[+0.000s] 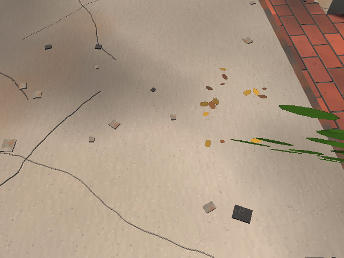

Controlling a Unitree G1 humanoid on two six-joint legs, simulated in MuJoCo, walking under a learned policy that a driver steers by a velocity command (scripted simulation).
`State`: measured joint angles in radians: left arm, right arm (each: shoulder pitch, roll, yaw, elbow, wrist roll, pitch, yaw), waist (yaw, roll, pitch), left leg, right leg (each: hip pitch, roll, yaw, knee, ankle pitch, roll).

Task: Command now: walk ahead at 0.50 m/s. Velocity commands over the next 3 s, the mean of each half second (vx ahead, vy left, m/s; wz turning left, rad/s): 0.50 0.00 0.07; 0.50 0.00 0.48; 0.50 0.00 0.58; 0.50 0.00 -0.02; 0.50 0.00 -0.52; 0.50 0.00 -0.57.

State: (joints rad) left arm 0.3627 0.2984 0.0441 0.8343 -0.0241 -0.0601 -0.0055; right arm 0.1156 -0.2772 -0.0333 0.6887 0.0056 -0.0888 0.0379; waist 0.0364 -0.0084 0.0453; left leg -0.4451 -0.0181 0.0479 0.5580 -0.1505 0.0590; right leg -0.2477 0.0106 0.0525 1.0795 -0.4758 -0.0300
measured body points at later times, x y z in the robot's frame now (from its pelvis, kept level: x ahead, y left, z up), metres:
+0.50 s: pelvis +0.27 -0.05 +0.00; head +0.31 -0.06 +0.45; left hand +0.48 +0.20 -0.08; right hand +0.29 -0.34 -0.13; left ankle +0.11 +0.09 -0.68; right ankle +0.37 -0.15 -0.73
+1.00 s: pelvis +0.53 +0.01 -0.01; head +0.57 +0.03 +0.44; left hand +0.47 +0.30 -0.14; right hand +0.81 -0.16 -0.09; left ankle +0.62 +0.12 -0.73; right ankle +0.38 -0.16 -0.70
